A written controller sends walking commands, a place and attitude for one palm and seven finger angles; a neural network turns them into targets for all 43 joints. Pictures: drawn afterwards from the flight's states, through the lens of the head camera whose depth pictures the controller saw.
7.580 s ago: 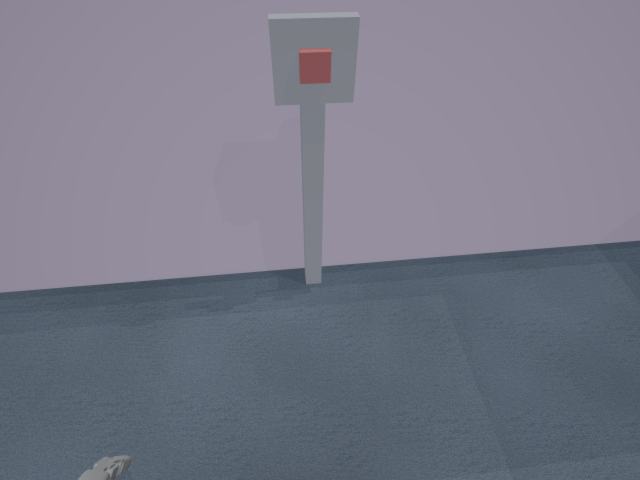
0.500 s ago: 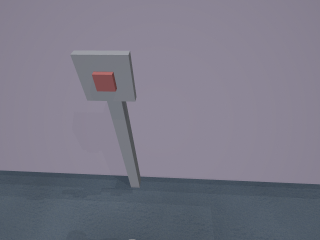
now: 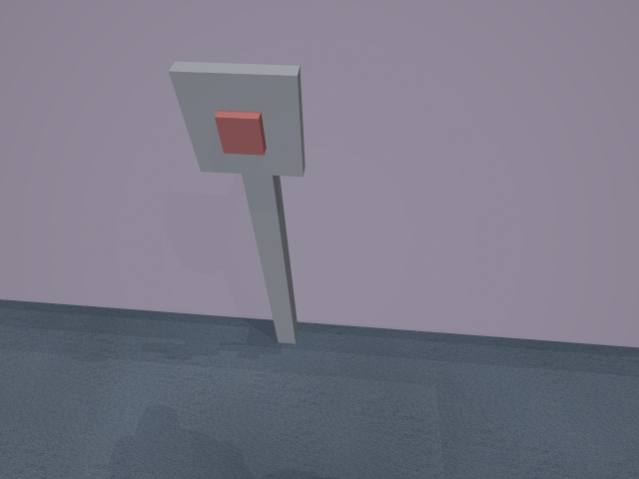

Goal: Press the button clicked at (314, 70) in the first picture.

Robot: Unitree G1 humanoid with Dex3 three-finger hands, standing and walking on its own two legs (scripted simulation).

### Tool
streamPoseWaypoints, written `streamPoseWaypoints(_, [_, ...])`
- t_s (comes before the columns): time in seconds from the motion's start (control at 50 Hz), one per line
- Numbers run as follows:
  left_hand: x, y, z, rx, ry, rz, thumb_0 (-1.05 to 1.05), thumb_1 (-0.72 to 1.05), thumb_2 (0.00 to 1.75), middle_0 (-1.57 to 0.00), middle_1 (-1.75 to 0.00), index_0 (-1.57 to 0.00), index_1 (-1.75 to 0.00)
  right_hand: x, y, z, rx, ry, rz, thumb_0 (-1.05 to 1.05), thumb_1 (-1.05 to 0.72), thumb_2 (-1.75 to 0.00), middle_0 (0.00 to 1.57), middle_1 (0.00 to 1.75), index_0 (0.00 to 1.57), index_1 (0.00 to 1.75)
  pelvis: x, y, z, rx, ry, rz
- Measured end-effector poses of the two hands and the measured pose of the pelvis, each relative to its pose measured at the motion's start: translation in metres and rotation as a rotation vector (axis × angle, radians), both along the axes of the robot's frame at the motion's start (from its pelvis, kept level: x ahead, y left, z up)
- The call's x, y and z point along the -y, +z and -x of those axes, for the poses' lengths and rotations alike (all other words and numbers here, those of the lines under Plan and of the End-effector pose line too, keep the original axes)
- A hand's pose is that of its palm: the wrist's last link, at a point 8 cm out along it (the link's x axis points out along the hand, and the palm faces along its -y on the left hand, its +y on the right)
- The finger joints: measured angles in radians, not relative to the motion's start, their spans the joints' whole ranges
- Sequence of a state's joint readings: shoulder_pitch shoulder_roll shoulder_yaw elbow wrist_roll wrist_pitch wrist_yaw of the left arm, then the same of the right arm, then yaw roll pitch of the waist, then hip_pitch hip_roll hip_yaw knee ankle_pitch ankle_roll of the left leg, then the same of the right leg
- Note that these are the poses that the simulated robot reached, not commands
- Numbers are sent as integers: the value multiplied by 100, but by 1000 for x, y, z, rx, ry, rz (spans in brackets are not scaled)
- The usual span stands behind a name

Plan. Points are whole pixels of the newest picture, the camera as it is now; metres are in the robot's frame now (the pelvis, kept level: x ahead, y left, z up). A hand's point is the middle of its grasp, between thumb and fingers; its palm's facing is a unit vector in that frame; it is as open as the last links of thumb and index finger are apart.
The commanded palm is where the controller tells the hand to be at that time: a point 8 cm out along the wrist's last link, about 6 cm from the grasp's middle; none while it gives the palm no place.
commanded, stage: come to a stop and stand still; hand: left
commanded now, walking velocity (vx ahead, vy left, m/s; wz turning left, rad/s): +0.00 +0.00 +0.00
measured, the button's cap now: (242, 131) +0.59 +0.17 +0.11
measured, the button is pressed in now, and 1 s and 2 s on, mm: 0 0 0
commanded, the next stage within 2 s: look again from close up in 1.60 s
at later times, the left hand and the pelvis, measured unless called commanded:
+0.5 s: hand out of the picture +0.10 +0.23 -0.17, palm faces -0.04 -0.98 -0.21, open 7.4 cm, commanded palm none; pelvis +0.04 +0.05 +0.00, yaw -3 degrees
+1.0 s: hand out of the picture +0.06 +0.19 -0.17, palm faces -0.03 -0.98 -0.20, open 7.4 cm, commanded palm none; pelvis +0.05 +0.02 +0.01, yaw -2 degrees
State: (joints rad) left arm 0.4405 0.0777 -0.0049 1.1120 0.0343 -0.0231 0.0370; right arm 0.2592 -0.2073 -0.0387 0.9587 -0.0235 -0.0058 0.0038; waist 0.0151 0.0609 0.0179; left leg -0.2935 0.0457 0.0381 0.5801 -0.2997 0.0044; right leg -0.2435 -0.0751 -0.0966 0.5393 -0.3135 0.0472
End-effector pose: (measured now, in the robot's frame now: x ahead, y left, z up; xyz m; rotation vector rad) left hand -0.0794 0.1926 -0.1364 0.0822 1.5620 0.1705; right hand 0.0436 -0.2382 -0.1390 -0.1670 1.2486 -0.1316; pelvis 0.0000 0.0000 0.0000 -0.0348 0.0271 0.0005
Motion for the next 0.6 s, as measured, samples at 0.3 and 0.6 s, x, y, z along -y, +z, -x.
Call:
streamPoseWaypoints(0.3, [-85,3,-138,262,-113,-85,1,91,90,-20,-30,-20,-30,-52,5,-40,60,-12,3,0,-95,-89,20,30,20,30,-43,3,-31,18,-36,-31])
streamPoseWaypoints(0.6, [-79,-2,-177,254,-157,-44,0,91,90,-20,-30,-20,-30,-57,4,8,-126,-67,17,0,-92,-89,20,30,20,30,-47,5,-48,21,-48,-33])
